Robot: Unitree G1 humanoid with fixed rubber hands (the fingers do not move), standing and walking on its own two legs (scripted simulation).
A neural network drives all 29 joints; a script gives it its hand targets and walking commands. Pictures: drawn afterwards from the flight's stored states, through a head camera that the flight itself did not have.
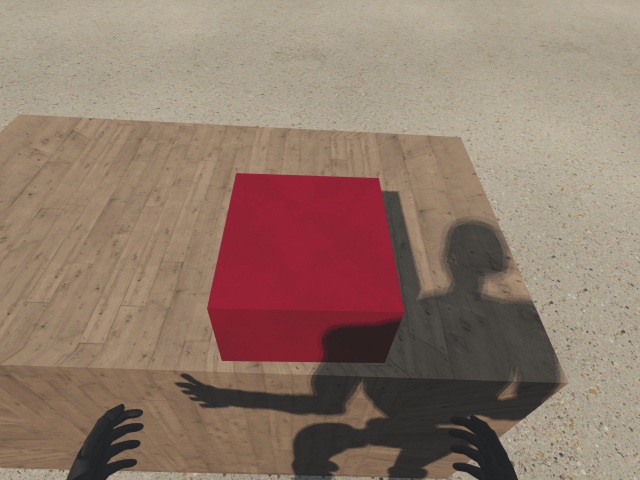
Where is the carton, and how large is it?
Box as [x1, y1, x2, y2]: [207, 173, 403, 362]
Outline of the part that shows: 236,173 207,306 222,360 384,362 401,319 403,307 378,178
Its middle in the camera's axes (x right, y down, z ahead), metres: -0.02 +0.04 +0.67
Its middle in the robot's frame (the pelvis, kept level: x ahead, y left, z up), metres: +0.48 +0.05 -0.04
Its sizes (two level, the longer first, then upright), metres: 0.289 0.261 0.151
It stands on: a pedestal, 0.66 m high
